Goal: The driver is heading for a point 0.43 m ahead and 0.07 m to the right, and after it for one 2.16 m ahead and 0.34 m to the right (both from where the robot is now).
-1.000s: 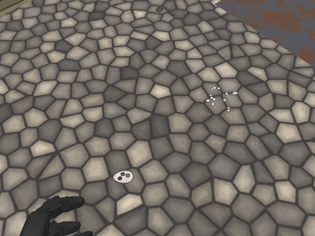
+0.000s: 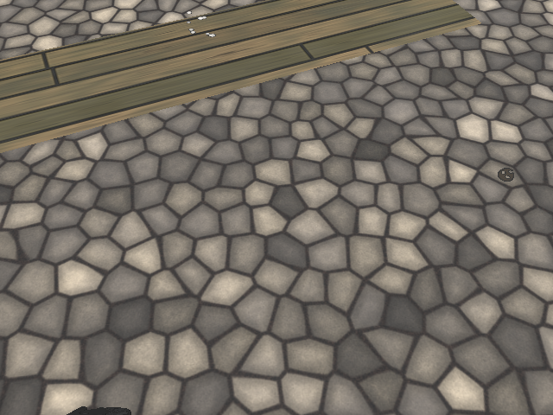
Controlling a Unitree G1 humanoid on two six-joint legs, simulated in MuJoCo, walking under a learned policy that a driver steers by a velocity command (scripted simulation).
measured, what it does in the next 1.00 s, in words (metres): walks ahead, turning right: right foot, then left foot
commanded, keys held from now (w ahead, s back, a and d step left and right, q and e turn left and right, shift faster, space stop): w+e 0.34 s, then e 0.08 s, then no key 0.58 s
